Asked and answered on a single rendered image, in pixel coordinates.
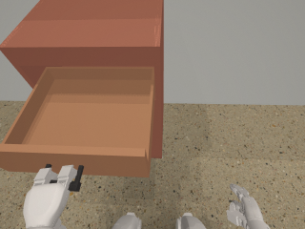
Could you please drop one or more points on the left robot thigh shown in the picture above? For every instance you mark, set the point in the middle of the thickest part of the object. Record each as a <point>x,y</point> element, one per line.
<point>128,222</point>

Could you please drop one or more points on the right robot forearm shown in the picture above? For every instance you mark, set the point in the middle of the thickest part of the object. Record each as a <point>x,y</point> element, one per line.
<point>256,224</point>

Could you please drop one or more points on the robot right shin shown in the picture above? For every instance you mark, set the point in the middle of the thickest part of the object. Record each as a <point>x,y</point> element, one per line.
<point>187,214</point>

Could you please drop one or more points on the robot left hand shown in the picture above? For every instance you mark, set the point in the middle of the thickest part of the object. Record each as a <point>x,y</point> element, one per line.
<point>45,201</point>

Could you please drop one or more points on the cabinet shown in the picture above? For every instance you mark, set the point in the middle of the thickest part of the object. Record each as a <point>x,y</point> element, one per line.
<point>93,33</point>

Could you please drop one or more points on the handle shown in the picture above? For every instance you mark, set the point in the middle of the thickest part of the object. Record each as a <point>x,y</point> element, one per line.
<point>75,184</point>

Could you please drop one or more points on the drawer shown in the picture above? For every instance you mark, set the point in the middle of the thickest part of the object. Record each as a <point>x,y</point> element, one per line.
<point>97,117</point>

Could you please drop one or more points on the robot right hand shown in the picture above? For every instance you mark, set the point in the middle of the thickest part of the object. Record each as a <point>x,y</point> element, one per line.
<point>248,209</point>

